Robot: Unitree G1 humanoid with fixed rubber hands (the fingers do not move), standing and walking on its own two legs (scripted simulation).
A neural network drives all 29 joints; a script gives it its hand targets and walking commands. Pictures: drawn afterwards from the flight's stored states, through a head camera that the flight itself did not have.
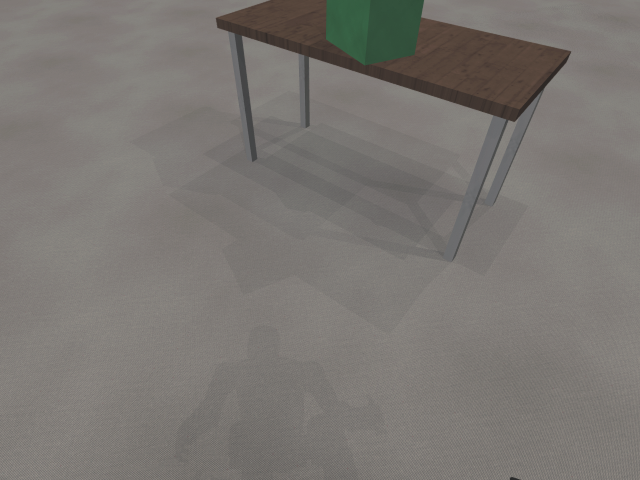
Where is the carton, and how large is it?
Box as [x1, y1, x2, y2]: [326, 0, 423, 64]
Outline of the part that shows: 327,0 326,39 363,64 414,54 423,0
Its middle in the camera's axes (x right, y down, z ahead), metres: +0.18 -0.83 +1.32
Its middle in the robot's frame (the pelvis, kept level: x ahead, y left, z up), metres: +1.54 -0.22 +0.10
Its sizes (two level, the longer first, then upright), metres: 0.275 0.208 0.295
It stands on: a table, 0.71 m high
